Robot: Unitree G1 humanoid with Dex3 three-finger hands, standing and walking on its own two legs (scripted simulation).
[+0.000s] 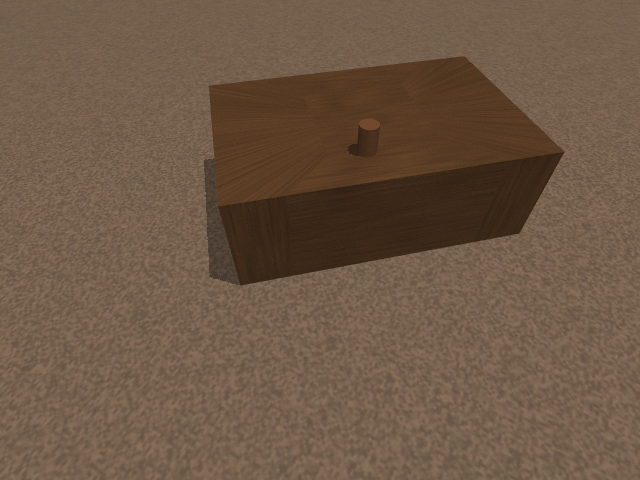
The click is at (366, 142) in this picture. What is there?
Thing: squat round
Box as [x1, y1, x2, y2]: [357, 118, 379, 156]
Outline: 374,119 367,118 359,122 357,152 362,156 372,156 376,152 379,123
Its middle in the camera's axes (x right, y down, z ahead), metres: +0.16 -0.34 +1.33
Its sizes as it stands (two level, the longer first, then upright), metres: 0.069 0.069 0.108
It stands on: a support 0.42 m high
